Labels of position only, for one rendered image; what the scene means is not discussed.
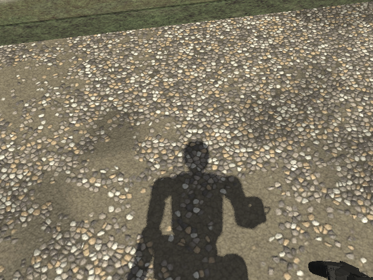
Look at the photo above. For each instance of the right robot hand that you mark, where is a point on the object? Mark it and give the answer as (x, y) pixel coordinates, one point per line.
(336, 270)

